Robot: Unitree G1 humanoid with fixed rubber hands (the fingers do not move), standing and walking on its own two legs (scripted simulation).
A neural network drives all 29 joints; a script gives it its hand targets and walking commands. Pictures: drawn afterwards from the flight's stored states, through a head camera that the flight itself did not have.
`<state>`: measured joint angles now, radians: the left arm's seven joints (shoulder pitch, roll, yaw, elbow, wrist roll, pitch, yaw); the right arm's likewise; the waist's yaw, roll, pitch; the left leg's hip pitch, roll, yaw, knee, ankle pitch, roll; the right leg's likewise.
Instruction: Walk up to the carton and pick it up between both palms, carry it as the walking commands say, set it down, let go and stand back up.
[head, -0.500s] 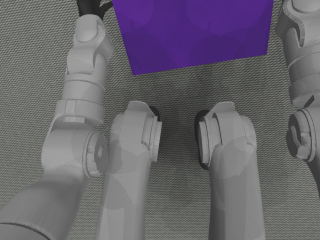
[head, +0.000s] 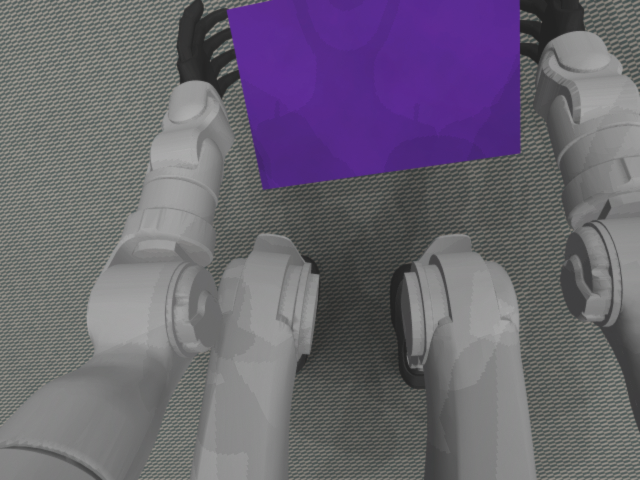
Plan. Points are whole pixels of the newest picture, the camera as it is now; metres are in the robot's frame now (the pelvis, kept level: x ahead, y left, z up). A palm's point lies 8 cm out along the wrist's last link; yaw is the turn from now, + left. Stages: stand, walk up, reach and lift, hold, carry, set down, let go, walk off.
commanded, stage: set down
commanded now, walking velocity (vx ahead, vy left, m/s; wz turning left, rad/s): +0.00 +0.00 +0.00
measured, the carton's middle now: (372, 88) +0.51 -0.03 -0.24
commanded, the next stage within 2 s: none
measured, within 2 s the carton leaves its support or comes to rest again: rests again in 0.94 s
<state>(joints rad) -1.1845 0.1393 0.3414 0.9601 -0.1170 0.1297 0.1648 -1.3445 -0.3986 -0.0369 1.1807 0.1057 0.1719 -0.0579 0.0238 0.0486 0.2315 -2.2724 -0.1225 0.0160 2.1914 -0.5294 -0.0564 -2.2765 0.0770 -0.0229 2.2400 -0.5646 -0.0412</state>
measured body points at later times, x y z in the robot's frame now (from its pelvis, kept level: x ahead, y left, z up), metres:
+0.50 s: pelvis +0.01 +0.00 +0.00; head +0.34 -0.04 +0.30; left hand +0.51 +0.16 -0.15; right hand +0.53 -0.21 -0.16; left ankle +0.13 +0.11 -0.32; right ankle +0.11 -0.10 -0.32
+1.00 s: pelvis +0.01 +0.00 +0.00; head +0.35 -0.04 +0.29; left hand +0.52 +0.16 -0.16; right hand +0.54 -0.21 -0.17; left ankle +0.13 +0.11 -0.32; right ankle +0.11 -0.09 -0.32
